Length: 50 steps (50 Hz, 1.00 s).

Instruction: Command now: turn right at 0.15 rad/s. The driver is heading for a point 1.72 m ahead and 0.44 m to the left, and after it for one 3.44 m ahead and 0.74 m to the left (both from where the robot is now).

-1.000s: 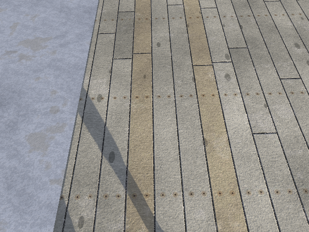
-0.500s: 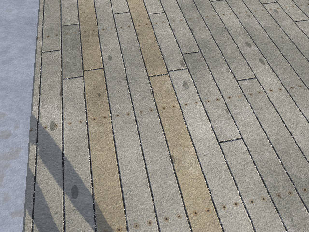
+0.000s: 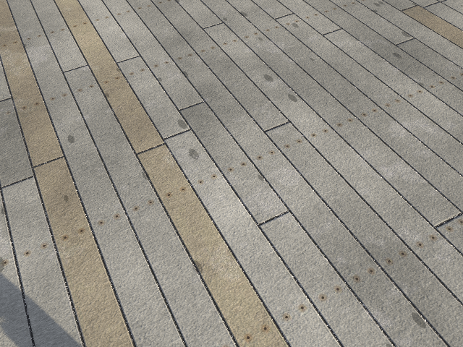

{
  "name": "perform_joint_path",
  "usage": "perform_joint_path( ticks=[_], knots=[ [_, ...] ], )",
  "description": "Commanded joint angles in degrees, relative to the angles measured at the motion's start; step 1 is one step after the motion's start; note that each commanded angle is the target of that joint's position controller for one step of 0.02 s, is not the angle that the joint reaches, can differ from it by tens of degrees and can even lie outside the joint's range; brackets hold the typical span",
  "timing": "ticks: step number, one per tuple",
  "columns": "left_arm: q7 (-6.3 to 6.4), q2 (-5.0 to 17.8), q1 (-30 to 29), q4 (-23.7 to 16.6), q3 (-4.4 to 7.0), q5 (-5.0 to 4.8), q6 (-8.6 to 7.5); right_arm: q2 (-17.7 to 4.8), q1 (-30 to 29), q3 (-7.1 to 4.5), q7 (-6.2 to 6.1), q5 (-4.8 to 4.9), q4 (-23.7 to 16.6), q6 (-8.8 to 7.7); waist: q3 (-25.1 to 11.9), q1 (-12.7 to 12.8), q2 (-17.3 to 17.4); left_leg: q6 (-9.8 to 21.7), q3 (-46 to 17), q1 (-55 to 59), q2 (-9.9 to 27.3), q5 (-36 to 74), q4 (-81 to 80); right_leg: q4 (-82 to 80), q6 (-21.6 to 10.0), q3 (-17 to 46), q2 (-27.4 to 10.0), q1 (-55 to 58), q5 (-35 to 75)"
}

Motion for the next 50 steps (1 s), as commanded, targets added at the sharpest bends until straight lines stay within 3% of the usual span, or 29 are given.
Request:
perform_joint_path(
  ticks=[1, 4, 5, 6, 7, 8, 9, 10, 14, 26, 27, 29, 31, 33, 34, 36, 37, 38, 39, 40, 41, 42, 43, 44, 45, 47, 48, 50],
  knots=[
    [0.58, 7.69, -4.42, -3.38, 1.82, -0.21, -1.66, -4.67, -2.83, -1.01, -0.81, -0.35, -3.59, -0.22, -1.79, 1.20, -13.70, -1.29, -2.06, -2.63, 0.46, 0.39, 2.72, -11.22, -9.97, 13.15, -12.92, 2.37, 13.26],
    [0.92, 5.76, -3.82, -1.83, 1.08, -0.66, -1.20, -1.97, -0.61, 0.11, -0.04, -0.16, -1.67, -0.98, -1.64, 0.02, -10.73, -0.17, -0.18, 4.46, -0.91, 9.39, -8.60, -9.07, -8.22, 10.23, -10.13, 0.99, 11.88],
    [0.76, 5.21, -1.78, -0.68, 1.00, -0.84, -1.21, -2.04, -0.46, 0.37, 0.17, -0.63, -1.12, -1.28, -1.39, -0.03, -8.99, 0.53, -0.56, 8.02, -0.83, 18.25, -14.60, -8.99, -6.42, 9.62, -8.92, 0.27, 7.71],
    [0.74, 5.24, 0.56, 0.23, 1.21, -0.61, -1.52, -3.76, -0.20, 0.20, 0.26, -1.12, -0.94, -1.35, -0.52, 0.89, -7.06, 1.50, -2.38, 10.51, 0.48, 23.28, -16.50, -8.58, -4.36, 9.50, -7.58, -1.05, 1.77],
    [0.75, 5.91, 2.19, 0.45, 1.58, -0.70, -1.55, -7.43, -0.66, -0.57, 0.31, -0.59, -0.33, -1.38, 1.49, 2.86, -3.03, 3.12, -1.90, 7.85, 0.50, 19.73, -15.53, -9.34, -2.92, 7.59, -5.27, -1.64, -2.49],
    [0.87, 5.98, 1.36, 0.68, 1.49, -0.65, -1.42, -6.77, -1.05, -0.61, 0.57, -0.21, 0.30, -1.45, 2.43, 2.11, -0.72, 4.35, -2.04, 4.79, 0.08, 14.77, -16.35, -8.42, -1.79, 5.92, -4.04, 0.25, -3.10],
    [0.95, 6.07, 0.73, 0.96, 1.63, -0.72, -1.36, -4.92, -1.88, -0.06, 0.73, -0.33, 0.53, -1.65, 2.83, 1.68, 0.07, 4.49, -1.98, 4.29, -0.05, 14.03, -17.29, -7.02, -1.31, 5.31, -3.58, 1.26, -0.95],
    [1.13, 6.04, 0.47, 1.17, 1.83, -1.00, -1.44, -4.64, -2.37, 0.03, 0.58, -0.87, 1.19, -1.75, 2.33, 1.97, 0.56, 3.93, -2.06, 4.59, -0.22, 15.83, -17.39, -6.50, -1.34, 4.89, -3.70, 2.06, 2.36],
    [1.49, 5.16, 1.90, 2.91, 2.06, -1.21, -1.65, -3.56, -0.46, 0.39, -0.20, -0.27, 3.63, -2.12, -1.04, 1.23, -1.16, 3.21, -1.11, 8.62, -0.59, 19.74, -16.37, -6.12, -1.34, 4.24, -3.61, 3.75, 10.73],
    [2.28, 5.19, 5.99, 9.58, 2.64, -1.48, -2.09, -3.58, -0.73, 0.33, -1.14, 0.24, 9.43, -1.01, 0.45, 1.17, -3.69, 3.66, -0.21, 10.73, -1.40, 21.55, -18.03, -7.77, 0.04, 2.96, -3.39, 5.59, 15.75],
    [2.45, 5.04, 7.12, 10.54, 2.65, -1.60, -2.03, -3.37, 0.20, 0.29, -1.21, 0.34, 10.34, -0.83, -0.67, 1.17, -3.74, 3.87, 0.70, 11.21, -2.21, 16.73, -17.95, -7.78, -0.14, 2.20, -2.72, 6.14, 10.98],
    [2.84, 5.94, 8.06, 11.38, 3.14, -2.26, -1.78, -3.63, 0.67, -0.10, -1.41, 1.06, 11.21, -0.42, 1.63, 1.42, -3.53, 5.47, 1.65, 8.11, -3.67, -0.21, -16.58, -6.62, -1.77, 1.27, -1.20, 3.08, -8.96],
    [3.10, 5.77, 7.75, 11.00, 3.15, -2.40, -2.27, -3.78, 0.62, -0.29, -1.65, 1.26, 11.01, -0.81, 7.11, 1.53, -2.69, 7.33, -1.12, 3.54, -2.31, -11.04, -16.94, -5.83, -3.15, 2.78, -1.73, -3.44, -21.34],
    [2.95, 4.71, 7.40, 10.90, 2.85, -2.70, -3.68, -4.13, 3.08, -0.57, -1.47, 1.39, 11.48, -2.08, 8.74, 0.77, -1.40, 9.45, -5.78, 4.35, 0.42, -13.99, -17.63, -2.36, -3.73, 3.21, -2.25, -8.46, -21.52],
    [2.68, 3.93, 6.62, 10.71, 2.64, -2.90, -4.54, -5.05, 5.53, -0.96, -1.28, 1.58, 12.18, -2.74, 8.58, -0.10, 0.34, 11.22, -10.06, 6.77, 2.88, -15.43, -19.27, 0.92, -3.45, 2.33, -1.85, -11.36, -19.32],
    [1.85, 1.66, 4.44, 9.65, 2.07, -3.52, -6.36, -8.17, 10.07, -2.01, -0.99, 2.02, 13.60, -3.50, 8.10, -0.88, 7.11, 16.80, -24.57, 11.44, 11.59, -18.65, -27.02, 10.11, -2.50, -1.70, -0.42, -15.90, -10.85],
    [1.46, 1.81, 3.74, 9.22, 2.02, -3.68, -7.28, -8.80, 9.69, -2.22, -1.01, 2.13, 13.37, -3.53, 9.04, -0.32, 7.79, 18.81, -29.44, 9.33, 14.00, -15.66, -28.58, 9.87, -3.06, -1.16, -1.00, -14.44, -9.22],
    [1.08, 2.00, 5.72, 9.99, 2.13, -3.60, -8.02, -8.40, 6.92, -2.17, -0.99, 2.08, 12.40, -3.50, 8.77, 1.66, 7.52, 18.36, -28.14, 6.42, 13.39, -9.73, -27.37, 6.35, -3.87, -0.81, -1.33, -9.58, -8.49],
    [0.85, 2.14, 11.43, 12.31, 2.44, -3.43, -8.48, -7.45, 2.14, -1.99, -0.82, 2.19, 10.84, -3.30, 7.24, 5.34, 6.62, 16.00, -22.60, 0.47, 10.19, -3.01, -24.33, -0.13, -4.63, -0.58, -1.28, 1.16, -6.24],
    [0.92, 4.04, 20.64, 15.73, 3.33, -3.30, -8.59, -5.05, -5.58, -1.32, -0.57, 2.31, 8.19, -3.28, 5.74, 10.65, 1.61, 11.48, -13.36, -11.18, 4.50, 4.96, -15.45, -6.79, -5.63, 4.04, -3.99, 16.32, -3.73],
    [0.97, 11.97, 29.82, 19.13, 5.82, -3.14, -8.58, -0.53, -9.86, -0.33, -0.26, 2.19, 4.80, -4.33, 3.29, 13.26, -16.92, 5.27, 1.25, -23.41, -6.89, 9.51, 7.85, -14.19, -9.23, 20.64, -14.00, 29.70, -0.27],
    [0.64, 11.86, 29.73, 18.58, 5.44, -2.03, -8.91, -1.93, -8.12, -0.70, -0.45, 2.16, 4.93, -5.23, 2.33, 12.08, -17.60, 5.09, -4.44, -28.68, -8.11, -2.34, 20.98, -15.65, -12.90, 32.18, -22.55, 30.47, 11.80],
    [0.86, 7.46, 26.21, 17.45, 4.13, -1.58, -9.10, -3.06, -3.94, -1.18, 0.15, 3.25, 6.54, -5.93, 3.56, 8.87, -11.52, 7.02, -10.23, -31.24, -6.19, -1.41, 27.97, -13.90, -13.04, 26.92, -22.71, 30.46, 16.56],
    [0.76, 5.60, 22.49, 15.94, 3.60, -1.71, -9.25, -2.90, -2.03, -1.27, 0.56, 4.19, 7.24, -6.08, 3.97, 6.75, -9.20, 8.48, -10.84, -33.04, -5.20, 2.35, 30.06, -14.66, -11.62, 21.42, -21.55, 30.53, 19.93],
    [0.50, 5.00, 20.46, 16.14, 3.21, -2.20, -9.10, -2.40, -2.63, -1.27, 0.74, 4.00, 7.03, -6.11, 5.96, 5.88, -7.27, 9.28, -10.40, -35.71, -4.04, 6.11, 28.61, -15.96, -10.07, 15.86, -20.67, 30.61, 23.52],
    [0.49, 1.23, 18.76, 16.86, 1.76, -1.76, -8.32, -0.56, -3.74, -1.35, 1.40, 3.47, 6.32, -5.62, 6.26, 4.80, -8.44, 9.37, -7.40, -32.28, -2.52, 11.76, 24.12, -17.69, -6.47, 6.13, -17.08, 26.97, 28.04],
    [0.74, 1.09, 17.89, 16.84, 1.51, -1.56, -8.12, 0.99, -3.69, -0.97, 2.04, 3.24, 6.01, -5.21, 6.06, 4.24, -8.32, 8.73, -5.19, -29.11, -2.89, 14.67, 21.47, -18.76, -5.93, 2.43, -15.55, 23.56, 28.53],
    [1.59, 3.21, 14.94, 15.97, 1.37, -1.57, -8.45, 3.07, -8.19, -0.08, 2.77, 2.13, 3.22, -4.57, 7.73, 3.99, -7.33, 6.94, -0.39, -21.81, -3.33, 21.06, 11.23, -21.65, -5.53, -3.75, -12.91, 14.03, 26.64]
  ],
)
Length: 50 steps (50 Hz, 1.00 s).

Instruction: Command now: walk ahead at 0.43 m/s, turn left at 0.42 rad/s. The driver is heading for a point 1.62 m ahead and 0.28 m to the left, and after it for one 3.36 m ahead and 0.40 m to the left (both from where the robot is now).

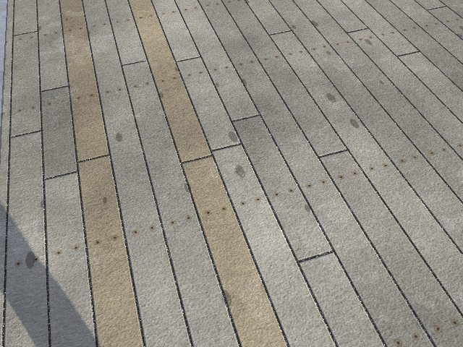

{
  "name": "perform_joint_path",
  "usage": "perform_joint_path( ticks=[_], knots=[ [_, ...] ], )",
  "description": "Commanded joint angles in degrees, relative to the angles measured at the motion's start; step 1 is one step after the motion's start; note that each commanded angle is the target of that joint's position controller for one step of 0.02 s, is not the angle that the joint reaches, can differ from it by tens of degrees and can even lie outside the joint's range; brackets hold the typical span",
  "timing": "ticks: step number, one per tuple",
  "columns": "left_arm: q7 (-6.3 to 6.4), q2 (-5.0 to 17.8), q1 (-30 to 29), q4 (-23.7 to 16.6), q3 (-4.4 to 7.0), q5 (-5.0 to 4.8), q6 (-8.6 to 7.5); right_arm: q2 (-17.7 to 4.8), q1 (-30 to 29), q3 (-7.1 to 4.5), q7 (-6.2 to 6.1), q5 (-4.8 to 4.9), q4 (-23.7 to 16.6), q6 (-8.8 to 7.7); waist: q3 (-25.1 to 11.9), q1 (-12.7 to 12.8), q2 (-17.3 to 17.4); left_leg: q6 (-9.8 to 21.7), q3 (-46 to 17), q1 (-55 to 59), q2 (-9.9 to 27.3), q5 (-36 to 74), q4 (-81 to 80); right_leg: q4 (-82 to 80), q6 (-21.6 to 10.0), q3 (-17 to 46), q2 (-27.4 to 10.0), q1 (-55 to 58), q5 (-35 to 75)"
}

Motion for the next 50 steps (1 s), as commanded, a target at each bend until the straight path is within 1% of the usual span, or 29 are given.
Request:
perform_joint_path(
  ticks=[1, 3, 6, 8, 9, 10, 11, 12, 13, 14, 15, 16, 18, 20, 25, 29, 32, 33, 34, 35, 36, 37, 38, 39, 40, 41, 43, 46, 50],
  knots=[
    [1.04, 7.53, -2.21, -2.80, 0.60, 0.09, -0.94, 2.41, -11.22, 1.49, 1.12, -0.97, -7.85, -0.26, 8.21, 0.50, -5.32, -1.40, 4.60, -2.94, 1.05, 9.28, -13.84, -8.79, -4.83, 1.09, -11.21, -7.26, 30.65],
    [1.53, 10.29, -0.19, -1.69, 1.10, -0.62, -1.30, 2.34, -14.98, 1.97, 1.42, -1.19, -10.76, 0.00, 8.16, 1.08, -6.27, -0.86, 7.64, 2.20, 0.21, 10.07, -19.74, -9.69, -5.24, -0.15, -13.09, -8.27, 35.30],
    [1.61, 12.61, -1.56, -1.54, 1.75, -1.63, -1.24, -2.09, -12.41, 0.46, 1.89, -1.01, -12.86, 0.59, 3.76, -2.97, -8.68, 2.82, 10.00, 8.86, -2.88, 7.03, -22.73, 0.46, -4.30, -3.33, -15.42, -1.87, 62.79],
    [1.71, 14.12, -3.96, -2.39, 2.22, -1.58, -0.41, -6.41, -1.42, -1.90, 1.91, -0.86, -11.15, 1.25, -3.23, -9.53, -10.24, 6.32, 10.20, 22.80, -5.72, 6.35, -24.97, 16.50, -2.97, -4.32, -15.77, -2.18, 73.94],
    [1.47, 14.30, -4.93, -3.38, 2.28, -1.54, -0.50, -9.75, 7.45, -3.88, 1.17, -0.90, -8.96, 1.99, -7.02, -13.85, -8.53, 8.54, 6.58, 36.77, -5.67, 7.20, -28.71, 29.31, -1.54, -4.50, -13.61, -9.98, 65.35],
    [0.76, 9.63, -3.96, -5.19, 0.95, 0.61, -1.20, -13.60, 13.87, -4.75, -0.27, -0.67, -7.21, 2.97, -11.13, -12.65, 3.88, 12.00, -12.06, 51.63, 5.94, 3.16, -29.80, 50.67, 0.02, -3.99, -6.83, -26.26, 17.32],
    [-0.67, 4.51, 0.41, -8.01, -0.69, -0.79, -3.23, -15.18, 11.81, -4.35, -0.08, -1.83, -9.24, 1.78, -19.89, -7.26, 11.49, 24.11, -48.21, 61.85, 19.39, -10.09, -41.70, 67.86, 0.96, 7.96, 2.96, -43.26, -12.48],
    [-1.32, 10.49, -7.83, -9.65, 0.93, -2.83, -4.99, -10.63, 10.61, -3.44, -0.06, -2.04, -8.81, 1.04, -13.34, -10.26, 4.47, 20.82, -44.67, 56.57, 17.30, -12.99, -47.52, 69.75, -0.48, 14.22, -0.34, -49.07, -8.28],
    [-1.26, 11.57, -11.00, -11.90, 1.15, -3.88, -5.68, -8.47, 6.64, -2.69, 0.00, -1.88, -9.42, 0.22, -5.59, -7.48, 2.25, 17.93, -35.43, 46.87, 15.41, -10.46, -48.75, 65.37, -1.56, 12.82, -2.97, -49.78, -1.66],
    [-0.54, 11.13, -11.49, -11.62, 1.26, -2.74, -5.63, -7.53, 1.89, -2.35, 0.39, -1.73, -10.80, -0.47, -2.07, -4.02, -4.16, 15.91, -29.51, 37.44, 12.69, -3.63, -49.50, 60.78, -1.22, 12.22, -5.40, -46.13, 1.70],
    [-0.02, 11.44, -10.24, -11.30, 1.84, -1.53, -4.95, -6.55, -1.38, -2.05, 0.53, -2.02, -11.87, -0.78, -0.89, -1.50, -4.89, 14.67, -24.46, 30.83, 10.15, 1.44, -49.92, 56.73, -0.44, 12.35, -7.11, -42.17, 3.69],
    [-0.01, 11.50, -8.87, -11.50, 2.11, -1.06, -4.00, -6.05, -2.57, -1.80, 0.44, -2.46, -12.58, -0.82, -0.51, 0.19, -3.14, 14.09, -21.54, 26.35, 8.51, 3.95, -50.72, 54.71, 0.28, 12.52, -8.31, -38.85, 4.67],
    [0.13, 10.71, -9.50, -12.61, 2.26, 0.07, -2.53, -6.12, -1.66, -1.84, 0.01, -2.12, -12.56, -1.06, 0.22, 0.72, -1.16, 14.13, -17.28, 21.01, 6.65, 8.67, -51.37, 50.04, 2.40, 10.90, -8.89, -37.36, 6.47],
    [0.61, 10.00, -15.14, -15.27, 2.02, 0.76, -1.95, -7.74, 0.68, -2.14, -1.02, -2.08, -12.33, -1.25, 1.79, -0.57, -0.56, 13.54, -13.69, 17.63, 4.57, 13.11, -51.62, 42.44, 4.37, 9.30, -7.96, -38.61, 12.66],
    [0.04, 7.41, -27.50, -19.31, 1.00, -0.07, -2.35, -8.97, 7.66, -2.41, -2.15, -1.17, -11.22, -0.09, 1.00, -5.97, 1.87, 9.51, -12.32, 19.54, 1.78, 10.94, -48.33, 19.65, 5.17, 8.38, -3.00, -35.14, 27.79],
    [-1.58, 9.39, -31.56, -21.00, 1.27, -0.96, -3.33, -8.31, 11.19, -2.15, -2.58, -0.94, -10.20, 0.65, 0.16, -7.41, 3.10, 9.13, -17.42, 28.28, 5.17, 9.10, -43.18, 12.66, 4.04, 9.87, -1.82, -35.13, 26.70],
    [-2.39, 11.10, -29.36, -20.83, 1.93, -0.95, -4.20, -8.56, 11.66, -2.24, -2.87, -1.60, -9.84, 1.18, -0.37, -5.72, 5.36, 8.25, -20.47, 33.50, 8.08, 15.66, -38.73, 10.36, 1.08, 9.22, -1.32, -31.28, 19.29],
    [-2.18, 12.10, -24.79, -19.74, 2.54, -0.78, -4.43, -8.28, 10.70, -2.09, -2.72, -1.71, -10.16, 1.25, -2.20, -3.10, 5.93, 7.31, -19.69, 33.75, 6.66, 23.40, -34.98, 7.78, -0.82, 7.72, -0.26, -24.78, 18.49],
    [-1.82, 14.30, -17.48, -18.45, 3.44, -0.14, -4.69, -6.50, 9.87, -1.33, -2.33, -2.10, -10.84, 1.07, -8.22, 0.55, 4.93, 5.66, -17.21, 30.84, 3.75, 26.73, -25.42, 8.73, -4.08, 9.95, -3.48, -12.17, 19.92],
    [-1.48, 18.54, -7.68, -17.52, 4.49, 0.51, -4.55, -3.88, 12.67, -0.24, -2.22, -3.18, -11.89, 0.65, -17.85, 2.72, -3.52, 2.87, -12.48, 19.02, -1.46, 13.35, -8.34, 12.09, -9.93, 22.80, -14.13, 7.24, 22.10],
    [-2.25, 19.63, -2.38, -13.68, 5.29, -0.36, -3.65, -1.81, 20.93, 0.60, -1.99, -1.09, -10.88, 0.05, -22.75, 0.54, -21.36, -0.86, -7.80, 0.07, -8.01, -19.58, 8.14, 4.84, -18.09, 47.71, -23.85, 21.31, 6.87],
    [-2.34, 13.97, -3.48, -14.49, 3.92, -1.71, -3.36, -7.51, 17.08, -0.32, -2.12, -0.25, -10.42, -0.16, -16.02, 2.32, -12.95, -0.82, -10.30, -6.92, -4.23, -18.50, 13.74, 1.31, -15.64, 49.62, -22.89, 17.54, -6.20],
    [-2.05, 11.50, -7.70, -15.06, 3.08, -1.66, -2.90, -9.49, 9.24, -0.86, -2.10, -0.48, -12.05, -0.19, -7.41, 3.02, -7.06, -0.97, -8.34, -8.79, -2.13, -12.88, 14.06, 0.06, -13.07, 40.74, -20.43, 9.30, -4.46],
    [-2.03, 10.95, -10.94, -15.52, 2.53, -1.04, -2.49, -8.62, 5.29, -0.66, -2.10, -1.44, -13.14, -0.29, -2.52, 1.68, -3.07, -1.22, -6.07, -7.37, 0.02, -8.90, 11.79, -1.46, -12.18, 34.36, -18.01, 1.25, 3.14],
    [-2.09, 10.19, -12.61, -15.34, 2.22, -0.65, -2.32, -7.64, 3.77, -0.74, -1.91, -2.25, -13.78, -0.54, 0.13, 0.15, -2.68, -1.42, -5.06, -5.99, 1.99, -6.19, 8.13, -2.92, -11.94, 30.35, -15.83, -3.79, 8.81],
    [-2.11, 9.55, -13.17, -15.19, 1.90, -0.16, -2.40, -6.51, 4.51, -0.67, -1.69, -2.23, -13.83, -0.57, 0.20, -1.33, -4.50, -1.56, -4.39, -3.07, 3.43, -4.74, 5.65, -4.20, -11.31, 27.10, -13.94, -6.79, 12.44],
    [-2.30, 9.26, -12.68, -14.30, 1.83, -0.72, -2.65, -4.37, 5.95, -0.22, -1.53, -2.03, -13.40, -0.32, -0.46, -2.29, -6.55, -2.23, -2.46, -0.91, 4.12, -4.04, 1.69, -5.93, -11.79, 22.71, -12.25, -9.05, 18.11],
    [-1.97, 12.05, -11.34, -12.89, 2.54, -1.33, -2.53, -2.87, 1.01, 0.62, -1.53, -2.67, -15.28, -0.33, 0.82, -1.48, -5.84, -3.58, -0.77, -2.03, 5.17, 0.78, -8.20, -8.17, -12.62, 18.26, -12.26, -10.54, 23.91],
    [-1.59, 13.74, -8.64, -11.16, 2.77, -1.93, -1.63, -2.10, -6.50, 1.22, -0.91, -2.31, -16.77, -1.01, 1.73, 1.14, -5.66, -3.79, 1.09, 2.34, 3.65, 13.11, -23.01, -8.43, -10.48, 12.84, -10.22, -11.05, 24.32]
  ],
)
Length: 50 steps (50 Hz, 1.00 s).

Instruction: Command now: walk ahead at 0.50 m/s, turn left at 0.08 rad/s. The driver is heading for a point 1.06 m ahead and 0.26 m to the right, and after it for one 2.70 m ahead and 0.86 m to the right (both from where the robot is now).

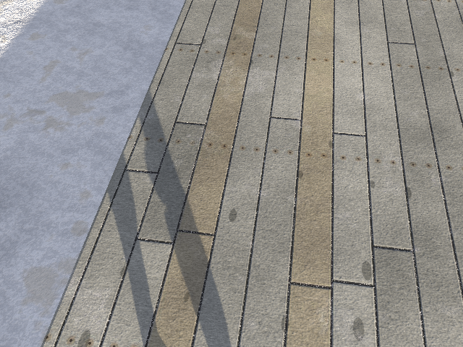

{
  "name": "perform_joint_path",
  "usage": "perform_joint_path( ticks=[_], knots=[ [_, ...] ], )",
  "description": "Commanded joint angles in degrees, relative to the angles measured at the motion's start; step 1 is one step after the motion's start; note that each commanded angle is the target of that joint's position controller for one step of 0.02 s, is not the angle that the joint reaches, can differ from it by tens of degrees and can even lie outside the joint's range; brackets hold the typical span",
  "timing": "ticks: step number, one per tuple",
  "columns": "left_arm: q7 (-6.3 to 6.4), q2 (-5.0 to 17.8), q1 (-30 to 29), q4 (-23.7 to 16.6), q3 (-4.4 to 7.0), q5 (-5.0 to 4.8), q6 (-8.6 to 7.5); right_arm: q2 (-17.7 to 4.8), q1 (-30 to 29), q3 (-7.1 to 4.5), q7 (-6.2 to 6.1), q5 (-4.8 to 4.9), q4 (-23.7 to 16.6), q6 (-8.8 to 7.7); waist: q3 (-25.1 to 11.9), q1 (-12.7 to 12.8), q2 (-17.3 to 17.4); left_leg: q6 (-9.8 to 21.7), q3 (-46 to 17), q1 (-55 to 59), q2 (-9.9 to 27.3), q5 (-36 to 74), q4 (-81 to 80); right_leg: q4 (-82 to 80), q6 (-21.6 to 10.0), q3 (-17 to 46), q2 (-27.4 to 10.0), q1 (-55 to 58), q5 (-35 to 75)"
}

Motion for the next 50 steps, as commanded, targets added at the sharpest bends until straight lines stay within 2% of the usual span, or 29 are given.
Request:
perform_joint_path(
  ticks=[1, 6, 7, 8, 9, 10, 11, 12, 13, 14, 15, 17, 20, 23, 27, 31, 34, 35, 36, 37, 38, 39, 40, 41, 42, 43, 45, 48, 50],
  knots=[
    [0.37, 10.09, -1.34, -3.11, 2.17, -0.62, -0.51, -1.56, -5.32, 0.08, 0.55, 0.35, -4.64, -1.12, 0.62, -0.13, -6.78, -0.35, 2.09, 3.95, -1.56, 8.41, -8.81, -5.63, -8.77, 7.37, -13.42, -2.25, 13.39],
    [0.65, 11.32, 1.57, -0.81, 2.40, -0.98, 0.82, -3.50, -10.33, -0.52, 1.77, 0.90, -7.20, -1.71, 1.76, -0.16, -7.45, 2.41, 1.88, 4.94, -2.85, 4.33, -15.30, -1.87, -7.15, 9.06, -17.50, 5.23, 15.40],
    [0.79, 11.65, 1.60, -0.57, 2.49, -0.99, 1.17, -4.25, -9.25, -0.86, 1.83, 0.79, -7.14, -1.92, 1.18, -1.23, -7.57, 3.15, 2.14, 8.12, -3.49, 2.62, -16.59, 0.25, -6.56, 9.60, -17.66, 5.62, 18.73],
    [0.93, 12.10, 0.62, -0.61, 2.50, -1.03, 1.48, -5.44, -5.19, -1.60, 1.69, 0.59, -6.22, -2.11, -0.95, -4.14, -7.44, 4.21, 3.26, 14.85, -4.87, 2.27, -18.80, 4.98, -5.59, 8.74, -16.47, 4.99, 26.07],
    [0.99, 11.33, 0.33, -0.84, 2.08, -0.76, 1.60, -7.95, 2.79, -2.93, 1.20, 0.29, -3.98, -2.15, -6.09, -7.99, -6.44, 5.77, 3.46, 27.08, -4.96, 3.12, -19.50, 14.09, -4.15, 6.89, -13.57, 1.60, 30.25],
    [1.03, 8.28, -0.72, -2.80, 0.76, 0.53, 1.35, -12.40, 13.84, -4.23, 0.44, -0.72, -2.32, -2.04, -15.09, -12.49, -1.11, 9.54, -6.99, 44.83, 5.53, 5.17, -17.15, 31.19, -1.82, 4.49, -9.91, -9.87, 17.14],
    [0.92, 1.76, 7.12, -3.51, -1.18, 0.06, 0.40, -16.06, 16.72, -4.93, 0.51, -1.02, -1.25, -1.42, -22.61, -9.16, 14.26, 17.48, -30.80, 61.70, 18.84, -4.32, -21.77, 50.16, 1.52, 2.35, -1.40, -30.93, -19.90],
    [0.84, 7.74, 4.69, -2.37, 0.25, -1.25, -0.12, -10.41, 17.41, -3.67, 0.53, -0.51, -1.20, -1.21, -20.59, -11.43, 8.95, 16.83, -35.15, 58.50, 18.01, -12.81, -25.88, 57.52, 1.58, 8.67, -3.41, -36.84, -22.68],
    [0.78, 10.33, -0.22, -3.87, 1.23, -2.18, -0.24, -8.31, 13.92, -2.86, 0.40, -0.13, -1.14, -1.28, -12.03, -10.81, 5.97, 14.47, -26.59, 51.30, 16.30, -11.87, -27.34, 58.75, 1.36, 8.15, -5.68, -39.68, -17.48],
    [0.98, 9.77, -2.88, -4.41, 1.24, -1.74, -0.05, -6.85, 9.92, -2.30, 0.49, -0.26, -1.30, -1.42, -7.87, -8.95, 2.91, 13.11, -20.24, 43.86, 13.80, -7.98, -29.08, 56.95, 1.71, 6.76, -8.05, -37.97, -12.60],
    [1.09, 9.17, -4.11, -4.64, 1.46, -0.98, 0.39, -5.17, 6.95, -1.87, 0.73, -0.49, -1.20, -1.67, -4.58, -7.31, 2.56, 12.44, -15.58, 37.96, 11.74, -4.56, -31.28, 54.51, 2.09, 6.54, -9.44, -36.24, -9.32],
    [1.03, 6.92, -2.05, -4.06, 1.45, -1.07, 1.91, -3.96, 4.32, -1.81, 0.94, -0.99, -0.53, -2.61, -2.67, -4.50, 3.86, 11.77, -8.95, 30.95, 9.55, -0.17, -35.27, 52.64, 2.63, 6.71, -11.06, -30.92, -5.42],
    [1.11, 5.17, -3.46, -4.97, 1.43, -0.88, 3.26, -5.21, 4.05, -2.49, 0.66, -1.07, 1.33, -3.61, -0.39, -3.39, 1.54, 12.02, -2.00, 28.45, 9.49, 7.54, -37.76, 50.00, 3.53, 7.41, -11.36, -32.61, -0.66],
    [0.62, 4.61, -7.15, -6.47, 1.34, -0.69, 3.16, -6.34, 5.09, -2.89, -0.02, -1.20, 2.92, -3.39, 0.80, -4.11, 0.44, 11.32, 3.84, 30.31, 8.57, 11.14, -38.29, 41.81, 3.84, 7.47, -11.02, -34.98, 7.68],
    [-0.92, 3.18, -15.24, -9.34, 0.52, -0.46, 2.73, -8.41, 7.45, -3.33, -0.68, -0.66, 4.47, -2.59, 3.09, -7.27, -0.83, 9.96, 9.47, 32.76, 8.47, 11.69, -38.58, 29.65, 2.77, 2.93, -10.24, -33.61, 14.95],
    [-2.38, 3.24, -21.58, -13.20, 0.25, -0.65, 2.54, -9.95, 11.01, -3.95, -0.99, 0.27, 6.33, -0.97, 4.85, -9.12, -0.90, 8.87, 11.88, 40.92, 10.84, 15.73, -35.31, 23.45, 0.58, -0.17, -9.34, -36.04, 10.50],
    [-3.23, 5.32, -19.91, -14.49, 1.28, -0.56, 2.78, -12.10, 10.52, -4.55, -1.40, 0.56, 5.94, 0.51, 1.26, -6.35, 1.81, 7.20, 14.26, 44.05, 11.19, 38.41, -25.91, 22.75, -2.42, -4.77, -4.94, -29.04, 1.23],
    [-3.17, 6.81, -15.76, -13.87, 2.17, -0.56, 2.97, -12.80, 10.06, -4.75, -1.69, 0.71, 5.65, 1.01, -1.51, -3.73, 2.68, 6.52, 15.01, 43.82, 10.82, 46.51, -19.07, 22.62, -3.79, -6.15, -2.60, -23.30, -1.49],
    [-2.73, 9.31, -7.90, -12.08, 3.70, -0.63, 3.01, -12.86, 9.13, -4.66, -1.99, 0.98, 5.26, 1.40, -5.57, 0.87, 1.98, 5.05, 16.37, 40.31, 9.20, 47.68, -8.27, 19.04, -5.73, -6.55, -0.12, -12.25, 0.62],
    [-1.68, 13.48, 1.55, -9.82, 5.71, -0.60, 3.45, -11.58, 9.30, -4.04, -2.30, 0.51, 4.43, 1.08, -10.49, 5.34, -1.62, 2.57, 16.49, 28.01, 6.98, 35.10, 7.41, 16.53, -8.57, 0.50, -2.79, 5.02, 3.07],
    [-0.95, 20.49, 1.21, -9.91, 6.82, -1.04, 3.26, -2.55, 14.96, -1.25, -1.30, -1.74, 1.18, -0.50, -14.56, -1.21, -17.48, -1.40, 13.69, 0.09, -3.99, -20.75, 28.55, 14.77, -19.04, 31.21, -18.44, 26.09, -0.50],
    [-1.07, 16.86, 3.54, -11.69, 5.60, -0.57, 2.51, -6.01, 10.08, -1.35, -0.43, 0.23, 0.23, -2.99, -23.43, 2.49, -11.92, -1.16, -0.32, -7.40, -7.35, -28.30, 36.28, 5.38, -23.18, 48.58, -23.51, 30.85, -7.24],
    [-1.17, 13.43, 2.02, -11.11, 4.66, -0.05, 1.92, -8.84, 3.58, -2.21, 0.07, 2.48, -1.74, -4.18, -15.93, 3.82, -8.84, 0.06, -2.13, -11.91, -4.25, -22.66, 35.46, 3.88, -19.58, 39.92, -21.44, 26.25, -3.88],
    [-1.12, 11.86, -1.46, -11.36, 4.20, -0.39, 1.64, -8.13, 2.79, -1.82, -0.12, 2.10, -2.18, -4.72, -10.66, 1.16, -5.61, 0.69, -1.88, -10.25, -1.81, -17.69, 30.34, 3.96, -17.40, 32.78, -18.95, 17.69, 0.12],
    [-1.02, 10.01, -5.70, -12.19, 3.58, -0.39, 1.66, -8.24, 2.91, -2.09, -0.55, 0.50, -1.55, -4.69, -6.93, -1.55, -3.41, 0.32, -1.62, -6.57, -0.03, -15.36, 25.25, 3.41, -15.73, 27.52, -16.77, 9.04, 5.95],
    [-0.76, 8.54, -8.37, -13.27, 3.02, 0.31, 1.59, -8.93, 4.05, -2.60, -0.66, -0.29, -1.32, -4.06, -5.57, -3.72, -4.15, -0.12, -1.93, -2.00, 1.19, -13.70, 22.43, 2.20, -15.19, 24.14, -15.21, 2.67, 10.87],
    [-0.43, 8.73, -10.00, -13.68, 3.02, 0.53, 1.39, -7.86, 5.49, -2.65, -0.65, -0.80, -1.22, -2.63, -4.44, -5.67, -4.41, -1.58, -0.93, 1.78, 1.26, -12.41, 18.07, 0.25, -15.33, 21.48, -13.72, -4.06, 15.09],
    [0.59, 10.84, -8.70, -12.71, 3.58, 0.32, 1.33, -5.25, 1.69, -1.69, -0.84, -1.13, -2.50, -1.58, -2.27, -5.05, -4.54, -3.66, 0.86, 3.45, 0.00, -4.99, 7.56, -0.23, -13.99, 16.06, -10.99, -10.64, 17.72],
    [1.06, 11.18, -7.13, -11.99, 3.73, -0.16, 1.71, -3.75, -2.85, -0.99, -0.52, -1.09, -3.49, -1.61, -1.86, -3.02, -5.68, -3.89, 1.21, 6.04, -1.87, 3.68, -1.82, 0.78, -11.69, 13.95, -8.59, -12.29, 13.89]
  ],
)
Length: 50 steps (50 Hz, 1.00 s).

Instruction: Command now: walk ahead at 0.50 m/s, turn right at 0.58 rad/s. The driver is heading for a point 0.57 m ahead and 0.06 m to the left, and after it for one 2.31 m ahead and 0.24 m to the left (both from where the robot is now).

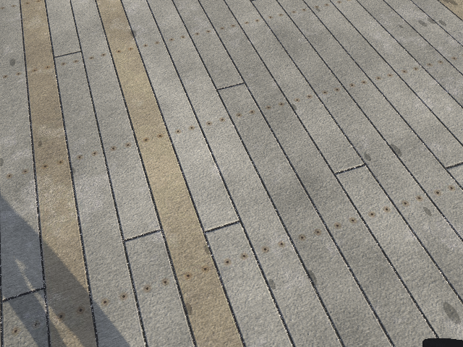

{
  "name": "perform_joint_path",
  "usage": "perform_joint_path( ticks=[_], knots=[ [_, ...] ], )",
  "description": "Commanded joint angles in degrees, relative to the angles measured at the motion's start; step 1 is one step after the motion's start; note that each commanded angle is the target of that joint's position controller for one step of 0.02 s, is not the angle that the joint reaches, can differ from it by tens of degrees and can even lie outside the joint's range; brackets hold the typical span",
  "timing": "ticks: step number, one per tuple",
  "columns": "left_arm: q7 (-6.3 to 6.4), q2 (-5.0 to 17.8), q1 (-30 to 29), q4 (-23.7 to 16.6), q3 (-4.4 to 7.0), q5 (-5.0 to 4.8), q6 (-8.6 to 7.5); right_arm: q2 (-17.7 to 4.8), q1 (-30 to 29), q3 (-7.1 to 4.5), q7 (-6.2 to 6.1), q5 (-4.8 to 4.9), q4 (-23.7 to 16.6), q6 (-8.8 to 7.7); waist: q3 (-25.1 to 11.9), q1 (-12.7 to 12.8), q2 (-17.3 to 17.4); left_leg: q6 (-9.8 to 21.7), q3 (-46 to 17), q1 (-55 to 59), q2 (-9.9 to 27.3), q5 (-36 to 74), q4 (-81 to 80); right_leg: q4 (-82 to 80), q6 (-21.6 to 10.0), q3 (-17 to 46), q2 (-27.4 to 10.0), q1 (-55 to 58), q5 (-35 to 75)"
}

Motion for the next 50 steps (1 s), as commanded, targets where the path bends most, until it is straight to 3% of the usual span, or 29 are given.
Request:
perform_joint_path(
  ticks=[1, 5, 7, 9, 10, 11, 12, 13, 14, 15, 17, 20, 24, 28, 31, 33, 34, 35, 36, 37, 38, 39, 40, 41, 43, 45, 50],
  knots=[
    [1.02, 9.88, -2.10, -4.14, 2.72, -0.54, -0.69, -1.91, -2.86, -0.11, 0.33, 0.13, -3.68, -0.24, -3.06, -0.32, -4.94, -0.95, 2.43, 7.61, -3.50, 11.53, -11.65, -6.51, -8.44, 9.25, -10.98, -5.19, 11.58],
    [1.29, 10.12, 1.17, -3.07, 2.89, -1.10, 0.05, -4.26, -7.26, -0.87, 1.33, 1.38, -5.70, -1.09, -3.26, 1.09, -6.22, -0.26, 0.49, 9.88, -5.68, 11.77, -19.86, -2.48, -7.29, 15.37, -13.00, -1.05, 3.84],
    [1.35, 9.41, 1.36, -2.78, 2.73, -0.79, 0.20, -5.31, -5.78, -1.51, 1.80, 1.47, -5.63, -1.63, -3.68, 0.25, -7.73, 1.24, 0.71, 11.92, -5.51, 8.99, -21.61, 0.42, -6.43, 17.84, -14.64, 1.83, 2.46],
    [1.23, 7.14, 1.17, -2.70, 2.06, -0.42, 0.28, -6.01, 0.40, -2.46, 1.71, 1.11, -4.21, -2.13, -5.46, -2.95, -8.48, 3.96, 2.60, 20.98, -5.66, 7.53, -25.01, 5.80, -4.43, 17.19, -12.69, 1.74, 5.24],
    [1.00, 4.24, 1.13, -3.21, 0.98, -0.08, -0.02, -7.98, 6.59, -3.22, 1.34, 0.11, -3.88, -2.48, -10.59, -5.91, -6.05, 7.18, -2.34, 31.44, -0.13, 6.72, -24.32, 16.44, -2.21, 13.85, -9.80, -1.31, 5.00],
    [1.18, 0.88, 6.77, -3.85, -0.15, -0.28, -0.51, -12.59, 13.46, -4.22, 1.00, -1.05, -2.99, -2.40, -18.30, -5.56, 5.67, 14.84, -22.01, 50.41, 11.76, 1.91, -26.36, 35.72, 2.24, 6.46, -2.75, -16.87, -8.90],
    [1.28, 3.16, 9.38, -3.75, -0.16, -1.57, -0.93, -13.05, 18.27, -4.88, 1.75, 0.27, -0.13, -1.83, -19.07, -5.97, 17.15, 20.65, -43.13, 55.06, 17.96, -16.03, -33.40, 48.28, 4.12, 4.33, -1.92, -30.73, -23.60],
    [1.24, 7.79, 5.38, -3.41, 0.94, -1.87, -0.89, -8.42, 16.12, -3.60, 1.81, 1.33, -0.82, -1.71, -11.42, -7.30, 9.18, 18.80, -39.91, 50.00, 15.94, -24.66, -35.35, 53.21, 4.24, 6.53, -4.84, -35.18, -19.72],
    [1.14, 8.75, -0.46, -4.45, 1.16, -1.12, -0.78, -6.29, 13.53, -2.88, 1.62, 1.22, -0.99, -1.21, -6.28, -7.42, 4.63, 16.58, -31.16, 43.49, 13.47, -21.51, -35.33, 53.42, 4.18, 4.62, -6.82, -35.41, -15.16],
    [1.07, 8.07, -3.66, -5.41, 1.07, -0.23, -0.89, -5.35, 11.08, -2.36, 1.64, 0.60, -1.12, -0.86, -3.35, -6.28, 2.35, 15.93, -25.34, 37.10, 11.02, -15.44, -36.36, 50.76, 4.00, 3.34, -8.24, -33.87, -12.10],
    [0.71, 6.30, -3.47, -5.30, 1.04, 0.00, -0.82, -3.46, 8.39, -1.55, 1.68, 0.24, -0.92, -0.80, -1.46, -3.44, 4.08, 15.06, -17.84, 29.61, 7.38, -5.94, -38.94, 44.64, 4.16, 2.45, -11.16, -28.40, -8.15],
    [0.53, 3.68, -4.44, -5.28, 0.17, 0.10, -0.84, -4.98, 9.61, -1.93, 1.41, 0.81, 0.60, -1.19, -1.92, -3.10, 4.75, 16.36, -11.66, 28.18, 6.16, 3.08, -41.61, 37.56, 4.92, -0.07, -12.07, -26.84, -4.74],
    [0.06, 1.73, -11.30, -6.05, -0.99, 0.12, -1.57, -7.45, 11.82, -2.52, 0.97, 1.35, 2.31, -0.53, -1.55, -5.46, 3.24, 15.42, -4.91, 28.86, 5.09, 9.63, -42.47, 22.19, 5.73, -1.88, -11.92, -24.05, 5.71],
    [-0.90, 2.03, -17.60, -7.06, -1.10, -0.64, -2.00, -8.39, 15.86, -2.50, 0.97, 1.89, 4.39, 0.22, -0.51, -8.01, 3.44, 14.36, -2.74, 30.79, 5.63, 10.21, -41.14, 12.94, 5.95, -3.59, -9.88, -20.07, 10.71],
    [-1.75, 2.87, -19.96, -8.32, -0.77, -0.75, -2.75, -9.00, 17.63, -2.59, 0.78, 2.30, 5.54, 1.39, 0.44, -7.46, 3.64, 13.63, -5.33, 33.96, 7.77, 12.59, -37.91, 8.40, 4.29, -3.62, -8.60, -18.10, 6.54],
    [-1.59, 5.24, -13.77, -6.80, 0.49, -0.51, -3.26, -9.78, 16.20, -2.70, 0.30, 2.65, 5.59, 1.95, -2.29, -2.84, 3.60, 11.77, -5.21, 33.55, 6.87, 20.84, -31.81, 3.70, 2.55, -4.59, -6.83, -7.71, 6.71],
    [-0.97, 7.97, -6.41, -4.72, 1.87, 0.02, -3.32, -8.52, 16.02, -2.19, 0.19, 2.40, 5.44, 1.85, -7.14, 0.71, 2.79, 10.00, -2.72, 30.38, 3.76, 24.67, -22.91, 3.29, 0.97, -3.93, -7.52, 4.11, 7.49],
    [-0.16, 12.61, 4.30, -3.41, 3.17, 1.26, -3.17, -4.72, 14.80, -0.66, 0.16, 0.90, 3.44, 1.44, -16.45, 5.29, -3.20, 7.36, 0.15, 19.41, -0.01, 11.70, -5.46, 5.70, -3.01, 7.51, -19.00, 21.21, 9.32],
    [-0.10, 16.34, 6.79, -2.35, 3.91, 1.48, -2.43, 0.88, 22.01, 1.02, 0.09, 1.51, 2.37, 0.44, -23.29, 2.32, -18.56, 4.02, 2.61, -0.47, -7.43, -20.51, 12.71, 1.21, -11.00, 30.03, -31.63, 36.20, 0.19],
    [-0.11, 10.65, 7.54, -2.02, 2.65, 0.82, -2.14, -5.41, 18.89, -0.47, 0.12, 2.85, 3.39, 0.07, -20.46, 4.72, -12.76, 3.87, -2.94, -6.56, -5.43, -21.55, 19.97, -2.36, -10.65, 32.78, -29.95, 32.94, -8.49],
    [-0.01, 8.40, 4.37, -1.85, 1.76, 0.40, -2.15, -7.57, 14.43, -1.31, 0.25, 3.46, 2.07, 0.02, -12.77, 4.12, -10.53, 4.22, -2.47, -9.32, -3.27, -16.54, 21.17, -3.55, -8.38, 24.20, -28.06, 26.72, -7.69],
    [-0.11, 6.66, 0.54, -1.95, 1.12, 0.57, -2.23, -6.93, 12.23, -1.29, 0.14, 2.99, 1.84, 0.29, -9.14, 2.38, -7.85, 4.01, -1.45, -7.55, -1.20, -11.97, 19.55, -5.25, -7.03, 18.25, -25.44, 19.99, -4.31],
    [-0.31, 4.92, -2.48, -1.83, 0.65, 0.72, -2.41, -6.35, 11.12, -1.47, 0.15, 2.34, 1.63, 0.78, -5.78, 0.77, -7.81, 3.72, -1.37, -6.01, 0.02, -8.83, 17.10, -7.46, -6.49, 13.80, -23.48, 14.36, -1.16],
    [-0.38, 4.03, -4.36, -1.60, 0.45, 1.14, -2.81, -5.37, 12.02, -1.56, 0.26, 2.34, 1.88, 1.55, -4.21, -1.06, -8.55, 3.48, -1.79, -2.78, 1.13, -6.51, 15.78, -9.62, -5.83, 9.97, -22.12, 9.92, 1.57],
    [-0.34, 4.13, -5.90, -0.66, 0.85, 1.17, -3.70, -3.01, 12.86, -1.27, 0.38, 2.51, 2.06, 2.79, -2.86, -2.80, -7.62, 2.83, -1.59, -0.30, 1.47, -4.12, 14.40, -12.52, -6.11, 5.01, -21.82, 5.70, 7.13],
    [-0.05, 5.24, -6.07, 0.50, 1.38, 1.30, -4.23, -2.39, 11.19, -1.25, 0.29, 2.19, 1.18, 3.45, -1.45, -3.31, -5.73, 2.19, -2.16, -1.92, 1.61, -0.46, 11.48, -13.90, -6.26, 0.71, -21.98, 4.89, 11.77],
    [0.92, 7.67, -4.67, 2.72, 2.13, 1.00, -3.72, -0.95, 3.43, -0.47, 1.78, 1.98, -1.26, 3.09, 0.83, -1.02, -4.17, 2.79, 0.84, -0.82, 0.94, 13.00, -4.54, -14.82, -4.54, -8.97, -20.45, 6.41, 14.60]
  ],
)
Keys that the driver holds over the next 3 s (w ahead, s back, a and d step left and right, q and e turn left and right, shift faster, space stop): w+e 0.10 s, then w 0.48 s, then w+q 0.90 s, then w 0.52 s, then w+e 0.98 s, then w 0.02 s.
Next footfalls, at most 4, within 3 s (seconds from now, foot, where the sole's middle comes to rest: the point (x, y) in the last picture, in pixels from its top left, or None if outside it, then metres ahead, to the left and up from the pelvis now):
0.20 left None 0.28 0.14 -0.78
0.70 right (313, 336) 0.49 -0.15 -0.78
1.22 left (226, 244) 0.78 0.11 -0.78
1.70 right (262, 165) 1.11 -0.01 -0.78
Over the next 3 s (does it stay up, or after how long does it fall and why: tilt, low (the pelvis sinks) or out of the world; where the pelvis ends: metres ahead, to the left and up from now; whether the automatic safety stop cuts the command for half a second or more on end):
stays up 1.56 0.18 0.00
